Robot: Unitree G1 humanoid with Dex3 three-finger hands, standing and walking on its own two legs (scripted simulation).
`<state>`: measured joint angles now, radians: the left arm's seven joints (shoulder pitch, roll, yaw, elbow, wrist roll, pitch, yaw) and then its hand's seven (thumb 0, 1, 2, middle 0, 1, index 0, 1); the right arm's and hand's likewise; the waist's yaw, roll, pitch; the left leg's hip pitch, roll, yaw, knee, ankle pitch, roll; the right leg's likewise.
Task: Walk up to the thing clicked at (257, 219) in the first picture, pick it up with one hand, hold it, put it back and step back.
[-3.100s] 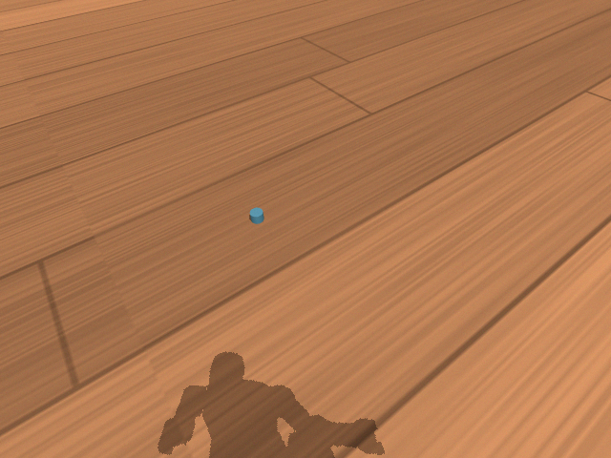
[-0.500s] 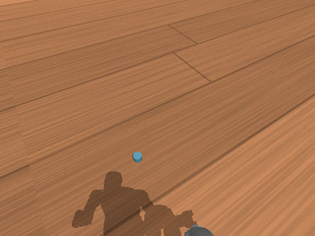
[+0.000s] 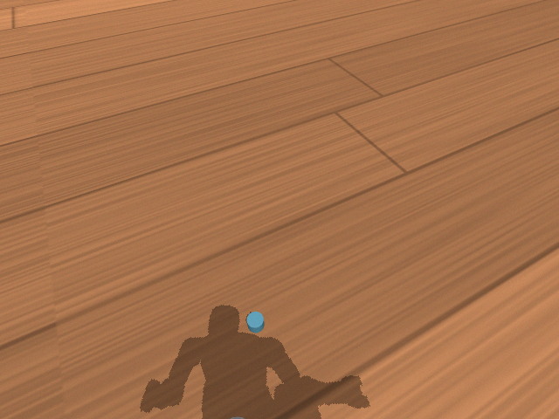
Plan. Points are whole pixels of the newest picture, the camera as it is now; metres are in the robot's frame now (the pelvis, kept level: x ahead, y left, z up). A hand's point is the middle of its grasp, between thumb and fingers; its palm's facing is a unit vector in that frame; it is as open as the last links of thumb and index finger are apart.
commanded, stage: walk up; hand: left
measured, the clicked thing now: (255, 322) +0.57 +0.14 -0.74
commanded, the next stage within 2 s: stand in 1.98 s
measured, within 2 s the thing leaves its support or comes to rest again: neither
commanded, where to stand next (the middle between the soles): +0.20 -0.01 m, yaw +0 degrees
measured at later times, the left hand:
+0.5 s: hand (153, 386) +0.20 +0.24 -0.14, palm faces -0.05 -0.91 -0.41, open 7.4 cm
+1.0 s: hand (159, 362) +0.25 +0.25 -0.15, palm faces -0.01 -0.94 -0.35, open 7.4 cm
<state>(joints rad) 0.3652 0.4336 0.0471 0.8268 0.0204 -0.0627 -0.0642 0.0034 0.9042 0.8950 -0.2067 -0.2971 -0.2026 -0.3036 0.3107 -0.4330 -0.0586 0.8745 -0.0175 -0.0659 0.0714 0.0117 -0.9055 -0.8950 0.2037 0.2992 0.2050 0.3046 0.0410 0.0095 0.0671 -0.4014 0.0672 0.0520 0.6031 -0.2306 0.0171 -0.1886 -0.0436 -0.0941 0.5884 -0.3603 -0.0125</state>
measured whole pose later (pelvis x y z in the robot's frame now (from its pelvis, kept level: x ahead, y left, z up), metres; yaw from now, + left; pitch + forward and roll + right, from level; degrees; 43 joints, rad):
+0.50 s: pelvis +0.13 -0.03 -0.01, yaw +0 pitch -3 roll +0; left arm 0.24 0.39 0.03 0.88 0.02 -0.06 -0.03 0.00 0.91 0.90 -0.20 -0.30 -0.20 -0.30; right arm 0.27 -0.43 -0.03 0.89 0.01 -0.01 0.01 0.01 -0.91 -0.89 0.20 0.30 0.20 0.30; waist 0.01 0.05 0.11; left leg -0.40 0.04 0.01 1.00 -0.53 0.03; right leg -0.39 -0.05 -0.04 0.69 -0.25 -0.01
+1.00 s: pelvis +0.18 -0.01 +0.01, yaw +1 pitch -2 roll +0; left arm 0.12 0.37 -0.02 1.09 0.00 -0.03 -0.01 0.00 0.91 0.90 -0.20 -0.30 -0.20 -0.30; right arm 0.09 -0.37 0.01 1.07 0.01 -0.01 0.02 0.01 -0.90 -0.89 0.20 0.30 0.21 0.30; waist 0.02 0.00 0.07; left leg -0.24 0.03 0.02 0.55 -0.27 -0.01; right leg -0.24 -0.05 -0.03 0.52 -0.25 0.04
